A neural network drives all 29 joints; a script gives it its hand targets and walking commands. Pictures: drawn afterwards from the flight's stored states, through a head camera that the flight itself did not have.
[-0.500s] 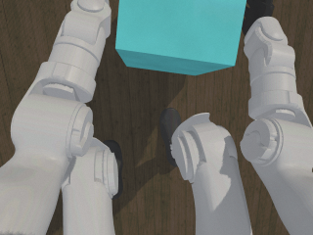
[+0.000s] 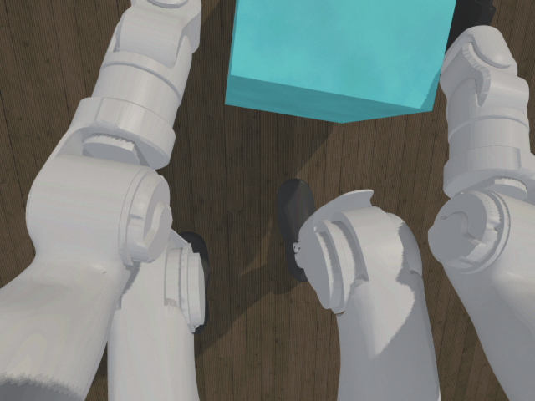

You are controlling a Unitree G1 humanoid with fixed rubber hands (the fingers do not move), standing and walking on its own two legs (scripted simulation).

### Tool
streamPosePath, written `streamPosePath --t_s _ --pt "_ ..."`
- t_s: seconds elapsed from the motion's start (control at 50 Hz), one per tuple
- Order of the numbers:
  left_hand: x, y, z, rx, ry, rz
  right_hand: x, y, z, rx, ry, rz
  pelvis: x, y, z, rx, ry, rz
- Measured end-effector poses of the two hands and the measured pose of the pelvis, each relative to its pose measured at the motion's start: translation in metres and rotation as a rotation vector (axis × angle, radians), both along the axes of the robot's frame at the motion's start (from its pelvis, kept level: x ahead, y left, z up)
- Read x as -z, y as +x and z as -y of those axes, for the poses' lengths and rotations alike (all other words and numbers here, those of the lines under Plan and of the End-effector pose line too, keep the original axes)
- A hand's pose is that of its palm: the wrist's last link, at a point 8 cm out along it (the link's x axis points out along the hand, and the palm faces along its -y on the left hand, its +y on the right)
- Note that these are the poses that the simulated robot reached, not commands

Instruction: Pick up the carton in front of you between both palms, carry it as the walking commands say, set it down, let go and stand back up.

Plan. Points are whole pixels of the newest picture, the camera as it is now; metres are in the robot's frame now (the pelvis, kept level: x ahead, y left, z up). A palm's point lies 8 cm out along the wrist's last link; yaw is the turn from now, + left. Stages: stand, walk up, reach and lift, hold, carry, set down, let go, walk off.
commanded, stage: set down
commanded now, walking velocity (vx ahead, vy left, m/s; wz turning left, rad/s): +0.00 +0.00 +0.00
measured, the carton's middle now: (315, 28) +0.51 -0.16 -0.24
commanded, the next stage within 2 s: let go in 1.48 s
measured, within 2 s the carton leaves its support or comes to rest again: rests again in 0.18 s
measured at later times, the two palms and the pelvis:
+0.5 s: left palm out of the picture +0.59 +0.03 -0.17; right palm (469, 42) +0.46 -0.33 -0.17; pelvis -0.01 -0.01 +0.00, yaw +0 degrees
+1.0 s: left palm out of the picture +0.61 +0.03 +0.00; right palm out of the picture +0.47 -0.34 -0.01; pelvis +0.01 -0.01 +0.10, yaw -1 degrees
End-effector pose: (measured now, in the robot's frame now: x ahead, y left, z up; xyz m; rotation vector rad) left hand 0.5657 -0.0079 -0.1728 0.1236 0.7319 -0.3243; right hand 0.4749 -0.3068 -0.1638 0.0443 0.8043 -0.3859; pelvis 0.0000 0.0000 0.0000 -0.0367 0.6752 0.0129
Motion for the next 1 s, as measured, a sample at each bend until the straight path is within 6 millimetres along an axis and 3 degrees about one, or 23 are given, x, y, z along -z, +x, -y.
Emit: streamPosePath --t_s 0.2,0.36,0.44,0.54,0.68,1.0 --pt "0.003 -0.001 -0.002 0.022 0.01 0.033 0.004 -0.005 -0.001 0.012 0.001 0.017 0.003 -0.004 0.001 0.003 -0.003 0.034" --pt "0.02 0.006 -0.047 -0.051 0.109 0.026 0.026 -0.024 0.004 0.095 -0.006 -0.014 0.0 -0.007 0.003 0.002 -0.004 0.057" --pt "0.011 0.013 -0.05 -0.045 0.105 0.052 0.021 -0.018 0.011 0.108 -0.013 0.028 0.0 -0.006 0.006 -0.004 0.0 0.052" --pt "-0.017 0.024 -0.033 -0.039 0.07 0.118 -0.001 -0.009 0.023 0.119 -0.03 0.096 -0.002 -0.007 0.009 0.005 0.006 0.042" --pt "-0.068 0.028 -0.019 -0.051 0.098 0.159 -0.055 -0.004 0.032 0.115 -0.025 0.178 -0.023 -0.008 0.009 0.04 0.028 0.022" --pt "-0.169 0.041 -0.034 -0.092 0.105 0.119 -0.155 -0.005 0.029 0.093 -0.034 0.167 -0.096 0.009 0.011 0.06 0.052 -0.105"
